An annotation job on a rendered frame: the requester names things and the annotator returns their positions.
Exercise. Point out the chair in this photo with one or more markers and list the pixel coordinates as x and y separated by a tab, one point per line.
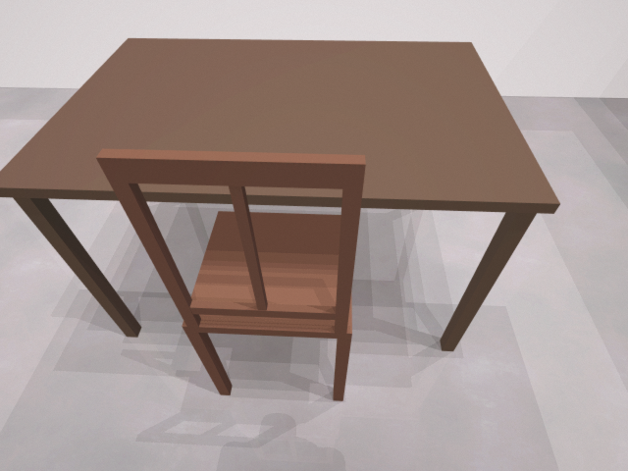
263	274

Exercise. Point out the table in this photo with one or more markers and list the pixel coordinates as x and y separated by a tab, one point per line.
435	132

